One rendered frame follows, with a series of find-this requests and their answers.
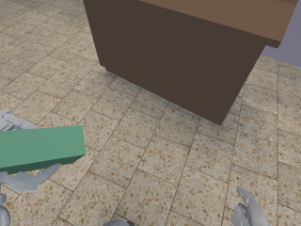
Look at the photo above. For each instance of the sponge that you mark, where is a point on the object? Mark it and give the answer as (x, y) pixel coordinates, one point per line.
(39, 148)

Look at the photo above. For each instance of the robot right hand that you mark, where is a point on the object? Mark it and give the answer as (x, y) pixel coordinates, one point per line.
(253, 214)

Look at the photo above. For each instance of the robot left hand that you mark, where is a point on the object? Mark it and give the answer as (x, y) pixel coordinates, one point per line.
(23, 181)

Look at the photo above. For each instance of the table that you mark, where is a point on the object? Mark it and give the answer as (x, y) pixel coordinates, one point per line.
(197, 54)

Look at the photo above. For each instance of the left robot forearm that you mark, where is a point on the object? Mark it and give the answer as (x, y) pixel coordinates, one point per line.
(5, 217)

